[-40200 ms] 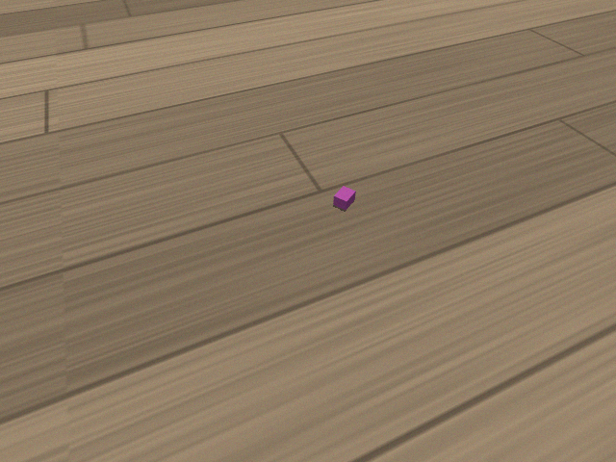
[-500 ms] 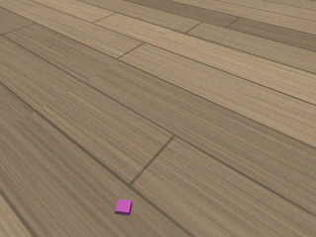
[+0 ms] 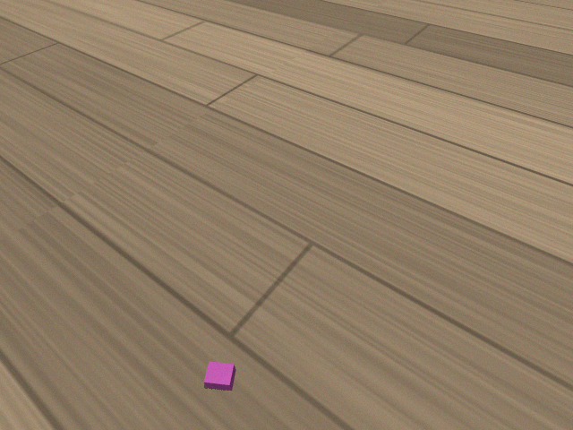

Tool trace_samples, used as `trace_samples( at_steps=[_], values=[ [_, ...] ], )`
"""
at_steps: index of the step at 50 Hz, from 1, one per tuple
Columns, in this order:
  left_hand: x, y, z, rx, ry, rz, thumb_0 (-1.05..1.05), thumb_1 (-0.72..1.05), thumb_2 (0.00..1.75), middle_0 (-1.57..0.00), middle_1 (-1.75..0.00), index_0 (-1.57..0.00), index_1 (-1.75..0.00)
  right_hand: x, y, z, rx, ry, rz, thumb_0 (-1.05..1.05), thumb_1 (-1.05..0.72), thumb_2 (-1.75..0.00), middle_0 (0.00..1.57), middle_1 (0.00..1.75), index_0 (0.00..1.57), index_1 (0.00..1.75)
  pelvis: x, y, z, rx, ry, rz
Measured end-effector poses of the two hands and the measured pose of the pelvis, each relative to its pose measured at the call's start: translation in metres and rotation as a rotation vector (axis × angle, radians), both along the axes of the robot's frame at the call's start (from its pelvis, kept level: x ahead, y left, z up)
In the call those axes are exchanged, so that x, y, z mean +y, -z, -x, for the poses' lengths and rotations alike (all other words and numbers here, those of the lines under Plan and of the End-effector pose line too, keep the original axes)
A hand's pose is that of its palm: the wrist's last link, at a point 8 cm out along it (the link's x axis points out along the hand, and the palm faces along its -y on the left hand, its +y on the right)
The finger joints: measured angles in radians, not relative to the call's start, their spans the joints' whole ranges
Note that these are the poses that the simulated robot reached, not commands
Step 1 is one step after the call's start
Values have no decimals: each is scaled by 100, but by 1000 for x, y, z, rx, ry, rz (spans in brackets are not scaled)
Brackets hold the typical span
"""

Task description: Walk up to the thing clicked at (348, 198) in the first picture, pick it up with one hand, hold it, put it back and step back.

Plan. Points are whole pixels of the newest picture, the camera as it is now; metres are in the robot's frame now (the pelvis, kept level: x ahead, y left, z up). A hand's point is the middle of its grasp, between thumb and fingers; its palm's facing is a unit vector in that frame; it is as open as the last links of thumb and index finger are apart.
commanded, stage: stand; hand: left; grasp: from above
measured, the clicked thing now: (220, 375) +0.45 +0.26 -0.75
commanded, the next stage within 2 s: step back in 1.30 s
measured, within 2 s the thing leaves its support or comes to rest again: neither
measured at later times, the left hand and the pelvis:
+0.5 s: hand out of the picture +0.08 +0.23 -0.16, palm faces +0.02 -0.94 -0.34, open 7.4 cm; pelvis +0.01 -0.01 +0.00, yaw +0 degrees
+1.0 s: hand out of the picture +0.07 +0.23 -0.16, palm faces -0.01 -0.94 -0.34, open 7.4 cm; pelvis +0.01 -0.01 +0.00, yaw +0 degrees
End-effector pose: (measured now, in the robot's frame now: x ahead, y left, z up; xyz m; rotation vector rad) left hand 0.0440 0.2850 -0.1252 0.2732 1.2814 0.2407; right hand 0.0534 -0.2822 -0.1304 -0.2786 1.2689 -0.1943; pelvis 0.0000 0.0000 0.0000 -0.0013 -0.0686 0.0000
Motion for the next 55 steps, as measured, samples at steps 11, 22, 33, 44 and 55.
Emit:
trace_samples(
  at_steps=[11, 22, 33, 44, 55],
  values=[
    [-5, -3, -18, -21, 11, 2, 0, 90, 90, -20, -30, -20, -30, -8, -1, -9, -6, -3, 5, 0, -91, -90, 20, 30, 20, 30, -6, -1, -5, 8, 3, 0],
    [-6, -6, -28, -40, 20, -5, 0, 90, 90, -20, -30, -20, -30, -13, -3, -18, -25, -7, 6, 0, -91, -90, 20, 30, 20, 30, -10, -1, -8, 10, 6, -1],
    [-6, -8, -28, -47, 31, -9, 0, 90, 90, -20, -30, -20, -30, -18, -5, -16, -27, -8, 8, 0, -91, -90, 20, 30, 20, 30, -12, -2, -5, 11, 5, -1],
    [-7, -7, -23, -33, 41, -8, 0, 90, 90, -20, -30, -21, -30, -22, -5, -7, -3, -3, 8, 0, -91, -90, 20, 30, 20, 30, -14, -2, -4, 17, 6, 0],
    [-7, -7, -24, -19, 41, -9, 0, 90, 90, -20, -29, -21, -30, -24, -4, -5, 17, -4, 9, 0, -91, -90, 20, 30, 20, 30, -15, -2, -8, 25, 6, -4]
  ],
)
